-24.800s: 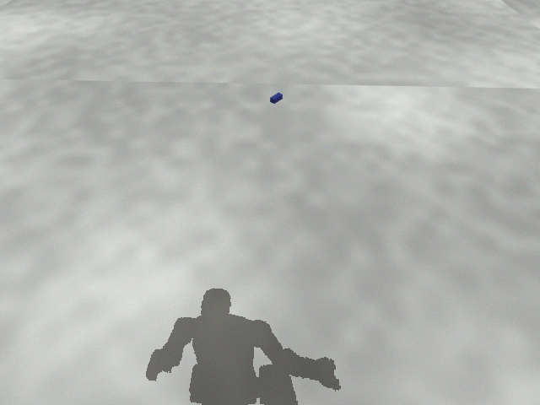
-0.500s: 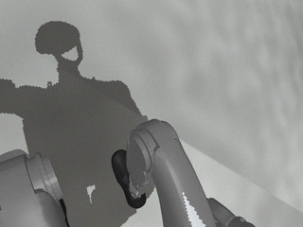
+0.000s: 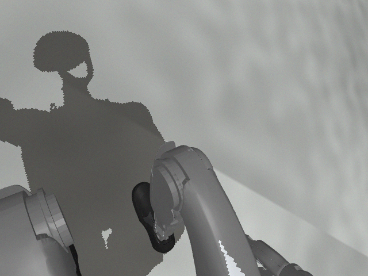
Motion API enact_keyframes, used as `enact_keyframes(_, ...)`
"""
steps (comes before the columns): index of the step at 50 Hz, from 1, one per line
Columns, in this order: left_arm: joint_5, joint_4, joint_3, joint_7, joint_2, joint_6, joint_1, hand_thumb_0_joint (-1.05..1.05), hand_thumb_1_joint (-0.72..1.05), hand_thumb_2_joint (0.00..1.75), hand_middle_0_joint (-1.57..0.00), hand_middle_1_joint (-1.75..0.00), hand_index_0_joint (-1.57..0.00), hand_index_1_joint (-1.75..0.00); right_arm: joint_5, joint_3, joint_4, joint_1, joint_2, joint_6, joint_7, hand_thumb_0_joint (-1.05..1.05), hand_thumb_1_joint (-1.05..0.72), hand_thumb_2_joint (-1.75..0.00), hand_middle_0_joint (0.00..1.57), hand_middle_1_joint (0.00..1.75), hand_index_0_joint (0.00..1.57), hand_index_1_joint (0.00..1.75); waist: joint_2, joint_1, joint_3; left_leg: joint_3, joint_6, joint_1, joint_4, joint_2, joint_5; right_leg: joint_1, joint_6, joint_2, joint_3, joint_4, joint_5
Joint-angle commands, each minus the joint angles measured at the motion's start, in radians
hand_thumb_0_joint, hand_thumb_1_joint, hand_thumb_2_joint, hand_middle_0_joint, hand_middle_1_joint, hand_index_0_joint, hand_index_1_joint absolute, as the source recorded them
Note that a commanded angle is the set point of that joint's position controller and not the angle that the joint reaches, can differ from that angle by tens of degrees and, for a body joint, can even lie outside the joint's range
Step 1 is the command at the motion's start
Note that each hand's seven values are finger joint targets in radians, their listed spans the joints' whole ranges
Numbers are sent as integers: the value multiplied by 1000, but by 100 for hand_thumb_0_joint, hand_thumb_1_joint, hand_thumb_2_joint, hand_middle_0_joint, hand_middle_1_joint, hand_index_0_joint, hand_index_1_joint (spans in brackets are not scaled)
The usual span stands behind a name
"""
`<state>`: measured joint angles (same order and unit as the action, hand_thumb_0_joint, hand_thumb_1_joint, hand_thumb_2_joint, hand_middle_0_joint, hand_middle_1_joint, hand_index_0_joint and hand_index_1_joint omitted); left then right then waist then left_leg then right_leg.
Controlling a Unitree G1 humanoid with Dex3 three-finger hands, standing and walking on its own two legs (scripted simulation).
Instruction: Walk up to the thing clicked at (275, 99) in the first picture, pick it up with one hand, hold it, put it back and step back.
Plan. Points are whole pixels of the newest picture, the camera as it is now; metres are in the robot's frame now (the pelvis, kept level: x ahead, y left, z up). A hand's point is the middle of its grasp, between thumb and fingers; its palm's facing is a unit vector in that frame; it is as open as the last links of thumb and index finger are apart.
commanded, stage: close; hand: left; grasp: from above
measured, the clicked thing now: out of the picture +0.44 +0.35 -0.29
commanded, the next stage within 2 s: settle in 0.36 s
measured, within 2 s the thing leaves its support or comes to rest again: leaves its support in 0.78 s
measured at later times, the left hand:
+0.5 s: hand out of the picture +0.42 +0.35 -0.25, palm faces -0.41 -0.17 -0.90, open 6.7 cm
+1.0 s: hand out of the picture +0.43 +0.37 -0.20, palm faces -0.37 -0.14 -0.92, open 6.5 cm
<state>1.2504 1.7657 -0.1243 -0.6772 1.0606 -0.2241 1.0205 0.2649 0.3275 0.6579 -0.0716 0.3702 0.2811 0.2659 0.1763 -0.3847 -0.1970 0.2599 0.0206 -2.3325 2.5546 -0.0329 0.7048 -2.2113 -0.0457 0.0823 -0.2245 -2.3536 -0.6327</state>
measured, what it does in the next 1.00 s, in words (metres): stands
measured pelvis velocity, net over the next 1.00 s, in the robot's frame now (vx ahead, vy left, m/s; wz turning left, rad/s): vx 0.01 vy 0.00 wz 0.03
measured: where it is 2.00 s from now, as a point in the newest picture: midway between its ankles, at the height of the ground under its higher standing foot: (117, 252)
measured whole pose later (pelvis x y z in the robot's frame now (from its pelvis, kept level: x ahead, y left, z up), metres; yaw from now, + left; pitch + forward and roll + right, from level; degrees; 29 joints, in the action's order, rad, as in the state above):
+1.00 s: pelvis +0.01 +0.00 +0.00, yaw +2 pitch +29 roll -14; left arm 1.21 1.52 -0.14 -0.52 0.94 -0.18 0.91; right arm 0.23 0.22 0.70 -0.14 0.34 0.22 0.27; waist 0.08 -0.31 -0.07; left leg 0.23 0.02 -2.36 2.53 -0.02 0.71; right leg -2.24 -0.03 0.06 -0.20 -2.36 -0.66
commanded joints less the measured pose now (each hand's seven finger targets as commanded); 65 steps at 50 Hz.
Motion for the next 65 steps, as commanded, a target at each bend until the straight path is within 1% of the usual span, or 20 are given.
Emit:
enact_keyframes(1,-26,-88,8,7,204,-7,189,0,52,24,-81,-47,-87,-41,-4,-85,9,-156,316,-2,-9,0,-89,-90,20,30,20,30,-551,-34,590,-55,-24,469,-286,-33,-163,332,64,32,-76,172,193)
enact_keyframes(4,-27,-82,43,31,165,-17,183,0,60,25,-87,-46,-93,-40,-6,-85,-3,-161,318,-5,-6,0,-89,-90,20,30,20,30,-534,-52,565,-56,-20,457,-282,-32,-156,326,60,32,-78,177,193)
enact_keyframes(7,-33,-91,19,26,192,-30,166,0,64,23,-91,-41,-97,-36,-8,-83,-2,-171,328,-10,-6,0,-89,-90,20,30,20,30,-539,-26,588,-47,-25,483,-287,-32,-197,331,60,32,-83,170,214)
enact_keyframes(10,-27,-88,38,25,174,-42,162,0,63,20,-91,-39,-96,-33,-4,-74,-5,-173,323,-14,-5,0,-89,-90,20,30,20,30,-518,-34,584,-57,-20,468,-276,-32,-196,354,58,38,-79,179,223)
enact_keyframes(19,-19,-110,9,-3,201,-49,171,0,84,26,-109,-37,-113,-33,-1,-73,-4,-182,315,-23,-18,0,-89,-90,20,30,20,30,-522,-26,617,-66,-16,455,-270,-32,-185,380,59,42,-70,192,221)
enact_keyframes(23,-15,-94,30,-4,181,-45,188,0,93,23,-115,-34,-120,-29,1,-75,-1,-174,315,-21,-20,0,-89,-90,20,30,20,30,-517,-44,588,-57,-18,452,-273,-35,-167,346,59,42,-77,188,205)
enact_keyframes(26,-10,-86,7,-8,204,-38,180,0,91,28,-122,-32,-126,-28,0,-76,-2,-174,319,-23,-23,0,-90,-90,20,30,20,30,-543,-31,595,-53,-24,471,-291,-33,-172,339,62,38,-81,180,205)
enact_keyframes(27,-4,-88,29,-2,197,-35,184,0,92,28,-124,-30,-127,-27,-1,-73,-5,-172,312,-21,-19,0,-91,-90,20,30,20,30,-548,-34,569,-55,-23,462,-286,-33,-158,325,62,36,-77,175,195)
enact_keyframes(37,-7,-231,-24,28,223,-8,214,0,104,23,-131,-26,-135,-23,-7,-104,9,-186,299,-30,-13,0,-90,-90,20,30,20,30,-642,-3,687,-64,-32,528,-280,-30,-238,317,67,29,-73,150,250)
enact_keyframes(39,-12,-257,-51,33,225,-1,173,0,105,22,-134,-24,-137,-21,-10,-123,16,-189,297,-38,-15,0,-90,-90,20,30,20,30,-660,21,718,-79,-31,531,-289,-25,-244,329,71,33,-62,163,254)
enact_keyframes(45,-33,-366,-65,91,168,27,145,0,105,20,-136,-20,-140,-17,-28,-184,36,-230,281,-55,-7,0,-90,-90,20,30,20,30,-666,50,771,-111,-23,510,-294,-13,-242,307,76,25,-39,179,245)
enact_keyframes(49,-71,-402,-10,161,46,47,116,0,105,17,-135,-17,-138,-15,-61,-234,44,-259,275,-68,-4,0,-90,-90,20,30,20,30,-600,59,767,-117,-11,472,-312,-7,-205,284,78,20,-21,210,206)
enact_keyframes(50,-73,-413,-26,176,60,53,99,0,104,15,-134,-15,-137,-13,-67,-235,53,-279,266,-74,-6,0,-90,-90,20,30,20,30,-590,65,791,-114,-13,498,-318,-7,-233,294,75,17,-21,207,229)
enact_keyframes(53,-88,-463,-7,216,33,51,129,0,100,12,-131,-12,-134,-10,-87,-259,56,-287,265,-99,-14,0,-90,-90,20,30,20,30,-592,79,828,-107,-14,505,-348,-2,-212,276,81,9,-16,200,209)
enact_keyframes(54,-90,-473,45,233,-37,50,140,0,98,9,-130,-11,-132,-9,-96,-258,38,-274,252,-105,-13,0,-90,-90,20,30,20,30,-580,74,812,-105,-15,504,-357,-1,-203,261,83,7,-13,202,200)
enact_keyframes(56,-77,-457,-11,247,53,50,136,0,94,11,-128,-10,-130,-9,-109,-268,46,-285,262,-120,-25,0,-90,-90,20,30,20,30,-526,91,782,-111,-5,455,-362,7,-145,251,84,6,0,218,148)
enact_keyframes(57,-78,-491,22,262,12,45,170,0,93,9,-128,-7,-130,-5,-114,-267,22,-273,254,-123,-29,0,-90,-90,20,30,20,30,-522,88,773,-116,-5,453,-367,12,-127,238,85,1,6,222,129)
enact_keyframes(59,-64,-481,-17,268,52,38,174,0,92,11,-130,-4,-130,-4,-116,-275,34,-281,259,-137,-41,0,-90,-90,20,30,20,30,-501,94,756,-127,-3,441,-359,16,-121,232,90,-1,12,233,116)
enact_keyframes(62,-62,-508,34,291,-15,22,200,0,89,8,-127,-4,-128,-3,-123,-267,9,-258,216,-151,-52,0,-90,-90,20,30,20,30,-462,96,772,-158,5,417,-349,23,-119,280,89,5,50,264,88)
enact_keyframes(65,-65,-524,1,294,46,12,194,0,86,3,-123,-3,-125,-2,-125,-269,20,-261,208,-161,-69,0,-90,-90,20,30,20,30,-479,126,819,-172,3,427,-349,28,-140,308,90,4,63,268,86)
